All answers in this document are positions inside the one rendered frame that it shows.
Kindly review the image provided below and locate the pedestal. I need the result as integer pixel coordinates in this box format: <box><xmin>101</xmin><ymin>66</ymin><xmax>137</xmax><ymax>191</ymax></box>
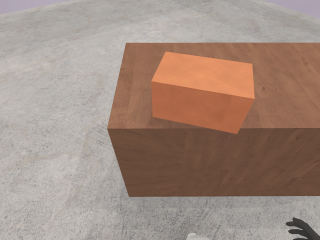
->
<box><xmin>107</xmin><ymin>42</ymin><xmax>320</xmax><ymax>197</ymax></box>

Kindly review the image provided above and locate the carton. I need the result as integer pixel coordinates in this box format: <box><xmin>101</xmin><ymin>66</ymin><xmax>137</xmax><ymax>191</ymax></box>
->
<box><xmin>151</xmin><ymin>51</ymin><xmax>255</xmax><ymax>134</ymax></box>

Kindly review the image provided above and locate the right robot hand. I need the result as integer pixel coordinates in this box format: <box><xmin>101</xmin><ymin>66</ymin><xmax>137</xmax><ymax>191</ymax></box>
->
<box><xmin>286</xmin><ymin>217</ymin><xmax>320</xmax><ymax>240</ymax></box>

